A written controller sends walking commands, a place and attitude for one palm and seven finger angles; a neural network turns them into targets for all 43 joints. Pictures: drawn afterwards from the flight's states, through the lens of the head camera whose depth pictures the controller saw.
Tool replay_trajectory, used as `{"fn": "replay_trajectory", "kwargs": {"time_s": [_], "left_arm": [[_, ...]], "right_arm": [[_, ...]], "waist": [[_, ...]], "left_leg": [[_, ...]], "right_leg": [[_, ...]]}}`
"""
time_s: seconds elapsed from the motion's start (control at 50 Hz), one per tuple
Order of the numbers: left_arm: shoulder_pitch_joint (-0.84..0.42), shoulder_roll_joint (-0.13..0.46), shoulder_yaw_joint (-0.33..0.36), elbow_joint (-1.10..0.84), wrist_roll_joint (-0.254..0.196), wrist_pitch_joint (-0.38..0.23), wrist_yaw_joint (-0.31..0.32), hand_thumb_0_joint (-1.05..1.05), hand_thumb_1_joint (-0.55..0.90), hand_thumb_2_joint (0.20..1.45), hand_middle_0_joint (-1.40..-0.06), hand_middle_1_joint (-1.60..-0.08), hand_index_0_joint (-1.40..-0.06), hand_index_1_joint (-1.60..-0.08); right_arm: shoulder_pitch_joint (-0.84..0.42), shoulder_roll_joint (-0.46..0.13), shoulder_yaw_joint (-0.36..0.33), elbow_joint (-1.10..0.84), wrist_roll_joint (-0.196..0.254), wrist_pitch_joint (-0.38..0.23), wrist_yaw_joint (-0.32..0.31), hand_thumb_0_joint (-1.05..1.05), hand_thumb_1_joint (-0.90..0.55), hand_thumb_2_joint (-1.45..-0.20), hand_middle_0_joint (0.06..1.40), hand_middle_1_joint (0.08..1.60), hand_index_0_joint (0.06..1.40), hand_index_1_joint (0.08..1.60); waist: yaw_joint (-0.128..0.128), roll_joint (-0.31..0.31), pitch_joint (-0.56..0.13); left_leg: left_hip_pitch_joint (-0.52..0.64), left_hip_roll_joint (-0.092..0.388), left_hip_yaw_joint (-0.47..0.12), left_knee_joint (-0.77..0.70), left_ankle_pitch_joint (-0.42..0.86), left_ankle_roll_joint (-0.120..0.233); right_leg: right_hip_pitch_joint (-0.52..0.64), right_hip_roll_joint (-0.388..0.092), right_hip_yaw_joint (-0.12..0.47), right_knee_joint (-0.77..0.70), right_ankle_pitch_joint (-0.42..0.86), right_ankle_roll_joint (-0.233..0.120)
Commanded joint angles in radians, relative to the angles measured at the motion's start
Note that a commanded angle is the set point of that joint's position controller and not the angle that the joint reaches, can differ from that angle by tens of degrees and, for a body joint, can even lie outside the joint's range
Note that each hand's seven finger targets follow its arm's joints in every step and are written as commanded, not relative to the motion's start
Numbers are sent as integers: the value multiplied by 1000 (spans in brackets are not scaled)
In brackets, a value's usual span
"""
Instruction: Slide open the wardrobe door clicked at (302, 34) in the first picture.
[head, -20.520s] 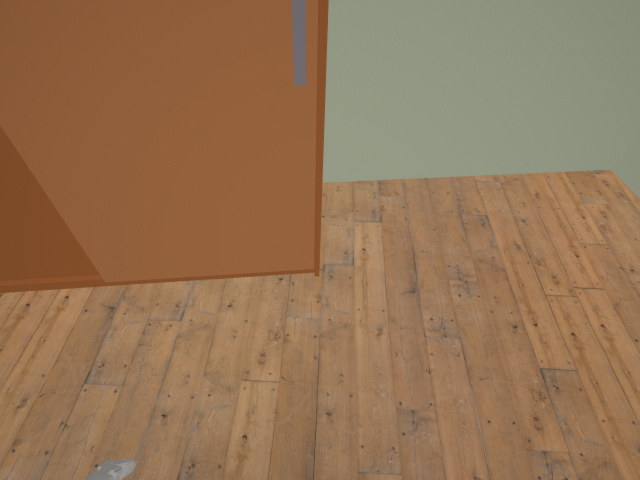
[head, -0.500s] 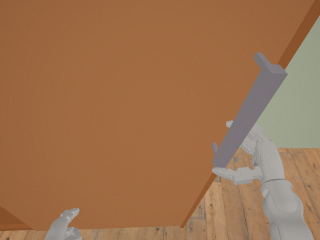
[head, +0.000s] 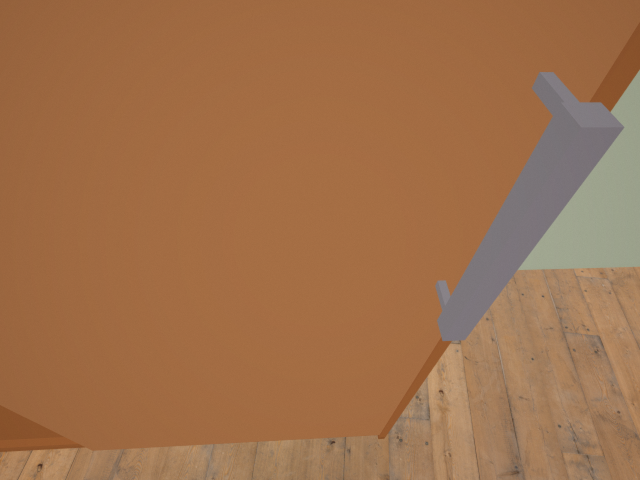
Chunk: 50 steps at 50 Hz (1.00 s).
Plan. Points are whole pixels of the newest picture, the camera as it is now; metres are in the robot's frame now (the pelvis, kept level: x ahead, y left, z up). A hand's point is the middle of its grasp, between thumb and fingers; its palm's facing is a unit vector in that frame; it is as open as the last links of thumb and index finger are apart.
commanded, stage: relax the arm and regain balance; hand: right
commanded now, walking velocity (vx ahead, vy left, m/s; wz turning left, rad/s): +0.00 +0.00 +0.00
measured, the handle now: (489, 236) +0.30 -0.13 +0.21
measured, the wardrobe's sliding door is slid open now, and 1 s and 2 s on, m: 0.00 0.00 0.00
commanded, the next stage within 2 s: step back with the hand held close in 0.60 s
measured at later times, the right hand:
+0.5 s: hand out of the picture -0.08 -0.21 -0.16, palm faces +0.03 +0.98 -0.20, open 16.3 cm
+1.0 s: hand out of the picture +0.14 -0.26 +0.33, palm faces +0.57 +0.74 -0.35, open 8.8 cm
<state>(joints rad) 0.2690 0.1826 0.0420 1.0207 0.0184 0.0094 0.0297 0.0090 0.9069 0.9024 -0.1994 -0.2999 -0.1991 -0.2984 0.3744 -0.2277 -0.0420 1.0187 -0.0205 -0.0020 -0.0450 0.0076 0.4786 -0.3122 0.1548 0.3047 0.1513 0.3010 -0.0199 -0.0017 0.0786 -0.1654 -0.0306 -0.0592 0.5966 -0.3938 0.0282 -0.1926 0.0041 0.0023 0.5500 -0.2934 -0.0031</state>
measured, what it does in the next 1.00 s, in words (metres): shifts its weight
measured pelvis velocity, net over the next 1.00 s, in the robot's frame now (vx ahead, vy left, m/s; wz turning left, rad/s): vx -0.07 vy -0.04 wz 0.02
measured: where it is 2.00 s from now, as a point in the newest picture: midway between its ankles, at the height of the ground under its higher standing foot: outside the picture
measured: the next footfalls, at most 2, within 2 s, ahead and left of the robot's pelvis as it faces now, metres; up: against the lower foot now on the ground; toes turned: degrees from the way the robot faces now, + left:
right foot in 1.74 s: -0.12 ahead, -0.19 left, +0.00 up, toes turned +0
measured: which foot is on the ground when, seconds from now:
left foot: down 0.00-1.00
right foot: down 0.00-1.00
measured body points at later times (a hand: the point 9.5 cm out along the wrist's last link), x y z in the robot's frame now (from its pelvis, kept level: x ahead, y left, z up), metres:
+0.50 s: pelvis -0.05 -0.03 +0.01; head -0.04 -0.04 +0.46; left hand -0.05 +0.19 -0.14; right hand -0.08 -0.26 -0.15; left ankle -0.05 +0.11 -0.73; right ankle -0.02 -0.13 -0.73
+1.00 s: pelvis -0.07 -0.04 +0.00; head -0.07 -0.04 +0.45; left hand +0.17 +0.21 -0.02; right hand +0.11 -0.30 +0.34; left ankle -0.06 +0.10 -0.72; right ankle -0.02 -0.13 -0.73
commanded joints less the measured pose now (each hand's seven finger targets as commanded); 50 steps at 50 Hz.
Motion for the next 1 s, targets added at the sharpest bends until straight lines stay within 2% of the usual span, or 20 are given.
{"fn": "replay_trajectory", "kwargs": {"time_s": [0.0, 0.06, 0.12, 0.16, 0.2, 0.36, 0.7, 0.72, 0.74, 0.76, 0.78, 0.8, 0.82, 0.84, 0.86, 0.9, 0.92, 0.94, 0.96, 0.98], "left_arm": [[52, 93, 22, -5, -11, -24, 13, 0, 900, 900, -200, -300, -200, -300], [19, 84, 13, 13, -15, -18, 11, 0, 900, 900, -200, -300, -200, -300], [6, 78, 3, 23, -14, -17, 5, 0, 900, 900, -200, -300, -200, -300], [4, 74, 0, 27, -12, -17, 2, 0, 900, 900, -200, -300, -200, -300], [13, 77, 0, 29, -11, -18, 1, 0, 900, 900, -200, -300, -200, -300], [43, 81, 0, 26, -9, -21, -2, 0, 900, 900, -200, -300, -200, -300], [100, 104, 9, 42, -8, -19, -6, 0, 900, 900, -200, -300, -200, -300], [-379, 380, 36, -566, -143, -203, 46, 0, 900, 900, -200, -300, -200, -300], [-184, 162, -61, -330, -78, -301, 135, 0, 900, 900, -200, -300, -200, -300], [-206, 144, -51, -330, -88, -361, 157, 0, 900, 900, -200, -300, -200, -300], [-170, 137, -62, -364, -120, -398, 156, 0, 900, 900, -200, -300, -200, -300], [-112, 138, -77, -413, -135, -401, 138, 0, 900, 900, -200, -300, -200, -300], [-97, 132, -79, -448, -133, -406, 112, 0, 900, 900, -200, -300, -200, -300], [-92, 111, -71, -431, -116, -419, 91, 0, 900, 900, -200, -300, -200, -300], [-109, 114, -46, -438, -95, -419, 66, 0, 900, 900, -200, -300, -200, -300], [-92, 157, 5, -444, -72, -314, 10, 0, 900, 900, -200, -300, -200, -300], [-125, 146, 21, -446, -74, -245, -8, 0, 900, 900, -200, -300, -200, -300], [-147, 133, 33, -464, -80, -191, -20, 0, 900, 900, -200, -300, -200, -300], [-166, 113, 37, -485, -85, -155, -25, 0, 900, 900, -200, -300, -200, -300], [-143, 120, 34, -508, -95, -128, -27, 0, 900, 900, -200, -300, -200, -300]], "right_arm": [[10, -85, -7, -15, 8, -17, -15, 0, 500, -300, 150, 300, 150, 300], [-12, -74, 15, 21, 16, -17, -8, 0, 500, -300, 150, 300, 150, 300], [-11, -64, 25, 45, 13, -17, -2, 0, 500, -300, 150, 300, 150, 300], [-5, -59, 31, 58, 13, -18, 1, 0, 500, -300, 150, 300, 150, 300], [-4, -53, 33, 63, 10, -17, 3, 0, 500, -300, 150, 300, 150, 300], [8, -44, 26, 72, 7, -17, 8, 0, 500, -300, 150, 300, 150, 300], [6, -71, 21, 79, 11, -13, 7, 0, 500, -300, 150, 300, 150, 300], [-871, -1089, -582, -2410, 142, -278, -150, 0, -900, -900, 200, 300, 200, 300], [-710, -974, -423, -2375, 12, -261, -169, 0, -900, -900, 200, 300, 200, 300], [-409, -834, -380, -2241, 48, -128, -168, 0, -900, -900, 200, 300, 200, 300], [-267, -721, -328, -2231, 90, -23, -160, 0, -900, -900, 200, 300, 200, 300], [-245, -657, -322, -2284, 115, 18, -157, 0, -900, -900, 200, 300, 200, 300], [-317, -512, -269, -2352, 112, 17, -163, 0, -900, -900, 200, 300, 200, 300], [-388, -413, -286, -2291, 105, -28, -176, 0, -900, -900, 200, 300, 200, 300], [-260, -320, -325, -2116, 90, -80, -173, 0, -900, -900, 200, 300, 200, 300], [308, -215, -423, -1540, 75, -110, -134, 0, -900, -900, 200, 300, 200, 300], [359, -181, -422, -1340, 62, -112, -113, 0, -900, -900, 200, 300, 200, 300], [309, -161, -407, -1222, 62, -131, -92, 0, -900, -900, 200, 300, 200, 300], [281, -157, -404, -1143, 60, -153, -79, 0, -900, -900, 200, 300, 200, 300], [221, -174, -385, -1149, 71, -178, -60, 0, -900, -900, 200, 300, 200, 300]], "waist": [[20, -56, -71], [18, 11, 19], [23, -23, 58], [21, -2, 64], [26, -32, 71], [24, -2, 22], [23, -12, 50], [-101, 7, -265], [-96, -135, -238], [-72, -219, -103], [-85, -173, -163], [-70, -114, -242], [-15, -144, -273], [27, -157, -273], [36, -169, -274], [25, -234, -183], [24, -237, -112], [21, -163, -24], [11, -58, 37], [18, 89, 37]], "left_leg": [[-17, 91, -69, -136, 546, 22], [-42, 88, -61, -197, 459, 13], [-64, 98, -81, -253, 309, 5], [-71, 93, -76, -277, 246, 2], [-79, 96, -77, -286, 194, 0], [-55, 96, -55, -283, 144, -3], [-85, 99, -53, -255, 72, 4], [-132, 60, -41, -100, 61, -213], [-154, 110, -27, -138, 78, -93], [-176, 50, -2, -171, 64, -99], [-77, 35, -7, -159, 88, -87], [18, 47, -43, -141, 81, -57], [-6, 71, -85, -164, 80, -15], [-38, 85, -88, -175, 95, 0], [-41, 66, -77, -148, 162, 9], [-38, -7, 27, 18, 194, -24], [-57, -2, 59, 57, 130, -32], [-78, 9, 62, 32, 111, -32], [-87, 26, 50, -43, 162, -26], [-76, 52, 13, -134, 294, -6]], "right_leg": [[136, -99, 57, -38, 576, -36], [97, -97, 72, -122, 406, -31], [74, -86, 79, -186, 215, -31], [68, -85, 85, -205, 157, -32], [58, -82, 91, -226, 108, -31], [37, -86, 121, -248, 48, -35], [-37, -81, 157, -265, -47, -38], [32, -103, 135, -121, -198, -55], [-60, -102, 98, -77, -174, -39], [-96, -97, 148, -162, -108, -15], [-102, -93, 168, -168, -51, -14], [-70, -73, 163, -118, -46, -19], [10, -44, 147, -67, -50, -26], [53, -46, 149, -60, -59, -41], [92, -49, 149, -73, 10, -38], [-56, -162, 222, -193, 178, -39], [-151, -211, 227, -232, 267, -38], [-215, -237, 226, -225, 335, -49], [-219, -220, 193, -183, 386, -52], [-214, -180, 179, -117, 349, -38]]}}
